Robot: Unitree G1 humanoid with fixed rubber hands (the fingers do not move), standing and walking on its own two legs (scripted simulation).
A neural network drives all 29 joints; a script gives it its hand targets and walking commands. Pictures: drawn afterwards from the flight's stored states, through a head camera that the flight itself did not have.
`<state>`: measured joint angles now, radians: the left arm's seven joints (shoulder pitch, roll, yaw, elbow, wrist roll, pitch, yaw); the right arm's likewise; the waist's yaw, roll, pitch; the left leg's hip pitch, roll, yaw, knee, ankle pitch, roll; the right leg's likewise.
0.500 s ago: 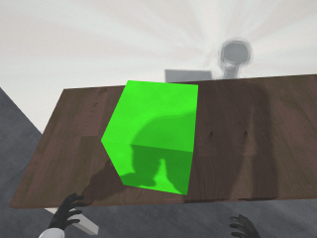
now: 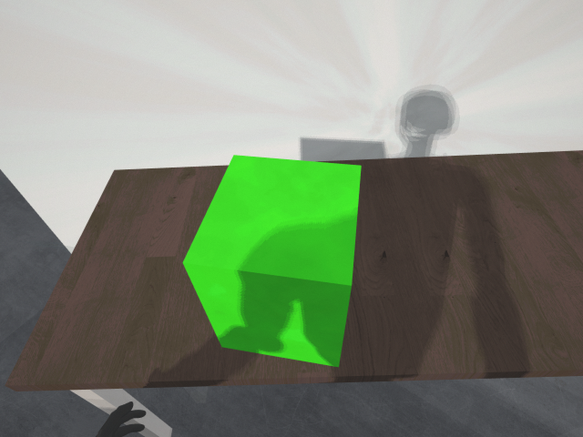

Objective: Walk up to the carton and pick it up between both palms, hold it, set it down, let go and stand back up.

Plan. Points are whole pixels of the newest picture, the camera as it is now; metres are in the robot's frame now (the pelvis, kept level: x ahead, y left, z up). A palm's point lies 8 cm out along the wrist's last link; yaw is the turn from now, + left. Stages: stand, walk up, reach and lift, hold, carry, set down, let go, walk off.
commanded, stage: stand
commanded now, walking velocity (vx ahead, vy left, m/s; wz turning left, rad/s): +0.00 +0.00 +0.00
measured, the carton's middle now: (286, 262) +0.37 +0.01 +0.01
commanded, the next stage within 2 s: none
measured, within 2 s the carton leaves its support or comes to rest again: neither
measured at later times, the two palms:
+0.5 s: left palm out of the picture +0.09 +0.28 -0.10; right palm out of the picture +0.03 -0.26 -0.12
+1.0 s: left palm out of the picture +0.07 +0.28 -0.11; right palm out of the picture +0.00 -0.27 -0.13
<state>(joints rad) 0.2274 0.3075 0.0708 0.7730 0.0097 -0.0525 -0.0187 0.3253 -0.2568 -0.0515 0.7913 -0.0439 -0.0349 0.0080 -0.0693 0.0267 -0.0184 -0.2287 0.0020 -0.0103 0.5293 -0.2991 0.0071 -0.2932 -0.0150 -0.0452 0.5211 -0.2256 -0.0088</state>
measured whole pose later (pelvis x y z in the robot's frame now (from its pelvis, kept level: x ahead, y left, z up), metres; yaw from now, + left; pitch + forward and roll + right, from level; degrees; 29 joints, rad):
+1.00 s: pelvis -0.02 +0.00 +0.00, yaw +0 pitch -2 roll +0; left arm 0.23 0.31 0.07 0.99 0.01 -0.05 -0.02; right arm 0.33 -0.26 -0.04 0.93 -0.04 -0.03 0.01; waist -0.07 0.02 -0.03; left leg -0.23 0.00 -0.01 0.53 -0.27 0.00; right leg -0.29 -0.02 -0.05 0.52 -0.20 -0.01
